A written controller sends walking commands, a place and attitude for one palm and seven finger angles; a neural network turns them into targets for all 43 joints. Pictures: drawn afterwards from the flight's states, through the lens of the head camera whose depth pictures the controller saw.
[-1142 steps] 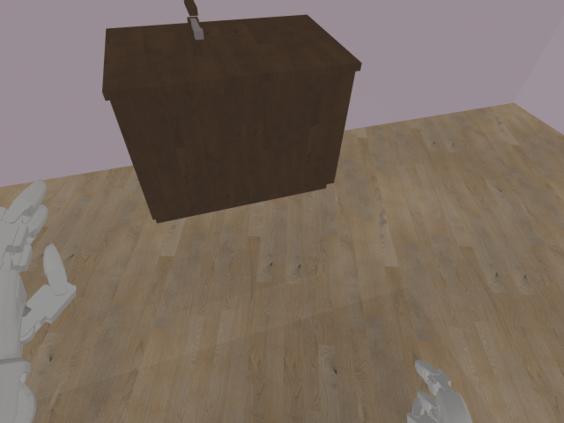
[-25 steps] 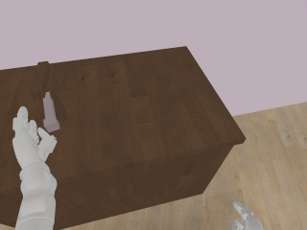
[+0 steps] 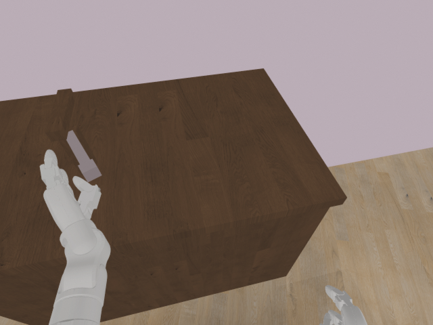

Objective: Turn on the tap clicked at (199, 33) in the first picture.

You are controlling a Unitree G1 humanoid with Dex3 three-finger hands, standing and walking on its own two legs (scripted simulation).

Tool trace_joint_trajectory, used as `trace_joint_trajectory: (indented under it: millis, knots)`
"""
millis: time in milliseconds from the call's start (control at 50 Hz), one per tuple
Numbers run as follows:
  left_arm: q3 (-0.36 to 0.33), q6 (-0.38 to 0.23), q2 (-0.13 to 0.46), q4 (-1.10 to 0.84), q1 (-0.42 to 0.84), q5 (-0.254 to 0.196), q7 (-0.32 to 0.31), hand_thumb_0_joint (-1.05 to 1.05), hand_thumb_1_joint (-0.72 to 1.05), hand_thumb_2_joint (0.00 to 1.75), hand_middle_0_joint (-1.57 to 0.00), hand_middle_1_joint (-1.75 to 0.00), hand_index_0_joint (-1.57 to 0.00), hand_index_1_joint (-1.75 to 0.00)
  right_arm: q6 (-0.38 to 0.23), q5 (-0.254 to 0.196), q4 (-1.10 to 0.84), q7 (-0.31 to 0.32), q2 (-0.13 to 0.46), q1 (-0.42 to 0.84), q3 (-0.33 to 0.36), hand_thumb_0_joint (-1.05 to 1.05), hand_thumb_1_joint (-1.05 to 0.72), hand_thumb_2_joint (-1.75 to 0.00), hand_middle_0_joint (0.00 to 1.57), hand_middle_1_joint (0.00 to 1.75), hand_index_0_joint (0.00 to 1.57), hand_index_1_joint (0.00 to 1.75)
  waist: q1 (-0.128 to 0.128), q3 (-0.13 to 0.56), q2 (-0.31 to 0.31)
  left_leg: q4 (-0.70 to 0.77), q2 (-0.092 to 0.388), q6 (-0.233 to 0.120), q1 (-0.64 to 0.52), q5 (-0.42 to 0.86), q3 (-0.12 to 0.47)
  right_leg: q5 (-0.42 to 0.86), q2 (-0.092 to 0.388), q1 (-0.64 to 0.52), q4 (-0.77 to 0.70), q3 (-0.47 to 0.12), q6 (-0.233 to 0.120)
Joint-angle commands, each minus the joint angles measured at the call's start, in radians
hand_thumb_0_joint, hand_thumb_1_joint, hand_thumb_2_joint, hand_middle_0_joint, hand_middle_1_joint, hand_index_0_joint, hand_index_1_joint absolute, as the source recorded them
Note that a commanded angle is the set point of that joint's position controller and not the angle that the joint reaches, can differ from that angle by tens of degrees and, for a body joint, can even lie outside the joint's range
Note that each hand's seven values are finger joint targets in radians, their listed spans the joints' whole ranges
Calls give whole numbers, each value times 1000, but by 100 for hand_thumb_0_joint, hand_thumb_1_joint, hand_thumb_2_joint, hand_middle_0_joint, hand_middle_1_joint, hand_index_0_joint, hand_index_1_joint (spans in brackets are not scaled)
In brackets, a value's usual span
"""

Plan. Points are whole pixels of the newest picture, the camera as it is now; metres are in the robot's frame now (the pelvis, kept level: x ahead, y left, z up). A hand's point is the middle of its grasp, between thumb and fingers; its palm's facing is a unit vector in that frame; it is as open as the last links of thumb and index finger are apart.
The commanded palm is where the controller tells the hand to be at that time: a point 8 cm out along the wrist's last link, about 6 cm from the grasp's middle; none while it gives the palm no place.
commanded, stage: push the lever round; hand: left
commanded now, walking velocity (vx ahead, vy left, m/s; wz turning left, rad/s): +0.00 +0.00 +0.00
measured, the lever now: (90, 170) +0.37 +0.28 +0.08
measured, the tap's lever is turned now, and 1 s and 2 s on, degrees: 25 55 77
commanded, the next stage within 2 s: lift the hand up off the lever in 1.72 s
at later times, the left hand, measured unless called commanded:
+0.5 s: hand (118, 177) +0.36 +0.22 +0.07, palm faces +0.74 -0.67 -0.07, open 7.5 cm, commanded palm +0.31 +0.24 +0.07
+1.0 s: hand (132, 166) +0.39 +0.20 +0.07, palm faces +0.79 -0.60 -0.08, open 7.5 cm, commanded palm +0.34 +0.21 +0.07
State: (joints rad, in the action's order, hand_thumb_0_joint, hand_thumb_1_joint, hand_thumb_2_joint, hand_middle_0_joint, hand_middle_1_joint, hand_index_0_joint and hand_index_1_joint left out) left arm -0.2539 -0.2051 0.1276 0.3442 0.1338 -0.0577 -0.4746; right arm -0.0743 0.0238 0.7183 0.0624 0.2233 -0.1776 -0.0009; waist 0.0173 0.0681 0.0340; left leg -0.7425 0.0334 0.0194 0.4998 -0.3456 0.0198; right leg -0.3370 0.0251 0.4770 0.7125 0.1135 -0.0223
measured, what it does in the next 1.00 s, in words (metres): stands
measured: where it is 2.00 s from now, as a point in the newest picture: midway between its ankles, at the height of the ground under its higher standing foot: outside the picture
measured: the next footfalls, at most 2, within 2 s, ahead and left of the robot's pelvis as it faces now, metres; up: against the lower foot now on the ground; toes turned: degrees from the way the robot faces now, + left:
none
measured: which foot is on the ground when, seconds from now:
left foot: down 0.00-1.00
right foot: down 0.00-1.00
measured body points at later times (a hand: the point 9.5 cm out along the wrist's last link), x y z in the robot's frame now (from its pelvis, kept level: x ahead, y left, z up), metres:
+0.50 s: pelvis +0.01 +0.00 +0.00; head +0.03 -0.01 +0.45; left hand +0.31 +0.25 +0.08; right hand +0.16 -0.24 -0.11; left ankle +0.02 +0.13 -0.71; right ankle +0.02 -0.11 -0.71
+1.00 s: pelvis +0.02 -0.01 +0.00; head +0.04 -0.02 +0.45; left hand +0.34 +0.23 +0.08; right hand +0.17 -0.24 -0.12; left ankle +0.02 +0.13 -0.71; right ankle +0.02 -0.11 -0.71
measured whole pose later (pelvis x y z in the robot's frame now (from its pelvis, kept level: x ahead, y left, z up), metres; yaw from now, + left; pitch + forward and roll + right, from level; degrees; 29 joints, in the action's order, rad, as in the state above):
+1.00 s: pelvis +0.02 -0.01 +0.00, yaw +0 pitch +7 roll -1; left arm -0.21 -0.13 -0.01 0.53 0.36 0.07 -0.82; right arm 0.01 0.08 0.78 0.02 0.19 -0.15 0.04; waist 0.01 0.09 0.03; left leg -0.70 0.04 0.03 0.48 -0.35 0.03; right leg -0.35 0.01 0.45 0.68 0.12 -0.03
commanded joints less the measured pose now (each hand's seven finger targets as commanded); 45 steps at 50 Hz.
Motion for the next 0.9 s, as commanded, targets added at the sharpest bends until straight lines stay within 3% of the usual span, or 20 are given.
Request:
trace_joint_trajectory:
  millis: [0,40,80,140,220,240,320,420,440,520,540,620,640,660,720,740,820,840,860,880]
  knots:
    - [27,-67,121,-225,316,37,-36,0,90,90,-15,-15,-15,-15,-45,0,-130,6,128,72,47,0,-90,-90,20,30,20,30,-26,243,-19,108,-34,-27,-101,162,15,157,-16,-113,-115,-64,-2]
    - [13,-61,129,-218,319,49,-59,0,90,90,-15,-15,-15,-15,-39,1,-128,6,126,75,46,0,-90,-90,20,30,20,30,-19,235,-17,116,-32,-25,-98,159,19,146,-16,-117,-116,-62,-3]
    - [56,-55,90,-208,358,58,-76,0,90,90,-15,-15,-15,-15,-36,2,-128,4,122,82,44,0,-90,-90,20,30,20,30,-29,215,-15,119,-30,-25,-95,144,19,132,-14,-103,-121,-62,-3]
    - [29,-46,108,-200,362,74,-111,0,90,90,-15,-15,-15,-15,-30,5,-122,5,123,84,49,0,-90,-90,20,30,20,30,-22,237,-17,120,-30,-26,-103,159,16,142,-14,-120,-125,-64,-4]
    - [64,-34,65,-189,374,85,-141,0,90,90,-15,-15,-15,-15,-20,10,-122,0,116,87,51,0,-90,-90,20,30,20,30,-22,249,-24,116,-30,-25,-105,181,9,165,-10,-133,-126,-63,-3]
    - [29,-30,92,-176,371,89,-152,0,90,90,-15,-15,-15,-15,-15,10,-115,2,118,90,53,0,-90,-90,20,30,20,30,-20,241,-23,120,-28,-26,-104,170,12,148,-12,-128,-133,-64,-3]
    - [77,-24,42,-169,419,97,-173,0,90,90,-15,-15,-15,-15,-7,14,-114,-1,112,94,53,0,-90,-90,20,30,20,30,-30,243,-32,118,-27,-27,-110,185,3,168,-8,-135,-139,-65,-3]
    - [86,-22,19,-140,461,109,-207,0,90,90,-15,-15,-15,-15,1,19,-105,-2,106,103,57,0,-90,-90,20,30,20,30,-33,241,-36,123,-25,-29,-118,169,-1,144,-5,-131,-151,-65,-2]
    - [51,-19,41,-127,447,113,-217,0,90,90,-15,-15,-15,-15,4,21,-98,-1,108,103,60,0,-90,-90,20,30,20,30,-21,241,-27,128,-24,-26,-116,165,5,133,-7,-134,-151,-62,-4]
    - [60,-14,24,-111,458,120,-241,0,90,90,-15,-15,-15,-15,14,26,-99,-8,104,98,62,0,-90,-90,20,30,20,30,-20,265,-48,122,-24,-27,-123,228,-5,206,-3,-164,-147,-63,-6]
    - [29,-11,45,-111,449,124,-248,0,90,90,-15,-15,-15,-15,18,28,-94,-8,106,98,66,0,-90,-90,20,30,20,30,-12,278,-33,121,-23,-25,-127,243,-3,215,-3,-170,-142,-61,-6]
    - [86,-5,-13,-99,494,130,-264,0,90,90,-15,-15,-15,-15,25,31,-91,-16,100,101,66,0,-90,-90,20,30,20,30,-31,266,-47,116,-19,-25,-130,237,-8,206,-1,-152,-148,-58,-3]
    - [52,-2,9,-84,488,132,-272,0,90,90,-15,-15,-15,-15,26,31,-87,-15,101,102,69,0,-90,-90,20,30,20,30,-22,249,-47,124,-17,-24,-126,233,-1,193,-4,-151,-151,-54,-6]
    - [81,-4,-16,-91,513,132,-276,0,90,90,-15,-15,-15,-15,26,32,-89,-17,100,105,67,0,-90,-90,20,30,20,30,-31,256,-48,122,-18,-24,-132,229,-4,190,-1,-147,-152,-55,-4]
    - [94,-1,-39,-83,509,141,-292,0,90,90,-15,-15,-15,-15,27,38,-87,-24,97,99,72,0,-90,-90,20,30,20,30,-25,281,-50,112,-17,-22,-139,268,-9,232,-1,-160,-141,-51,-7]
    - [63,1,-15,-75,506,143,-298,0,90,90,-15,-15,-15,-15,30,39,-81,-24,99,102,74,0,-90,-90,20,30,20,30,-18,277,-37,116,-16,-21,-135,265,-3,220,-3,-158,-141,-51,-8]
    - [89,12,-45,-52,549,149,-316,0,90,90,-15,-15,-15,-15,35,42,-78,-31,95,101,74,0,-90,-90,20,30,20,30,-29,276,-58,107,-16,-23,-130,268,-11,234,1,-157,-146,-52,-6]
    - [54,14,-20,-47,552,154,-326,0,90,90,-15,-15,-15,-15,38,43,-70,-29,97,99,76,0,-90,-90,20,30,20,30,-21,276,-45,114,-15,-19,-132,274,-4,231,-1,-160,-142,-48,-9]
    - [87,15,-55,-50,561,153,-327,0,90,90,-15,-15,-15,-15,38,44,-76,-34,93,101,75,0,-90,-90,20,30,20,30,-27,287,-52,109,-16,-20,-138,276,-8,231,-1,-155,-139,-46,-6]
    - [82,18,-53,-39,564,154,-331,0,90,90,-15,-15,-15,-15,39,45,-73,-35,91,101,76,0,-90,-90,20,30,20,30,-25,289,-49,106,-15,-20,-131,263,-11,219,1,-155,-144,-48,-6]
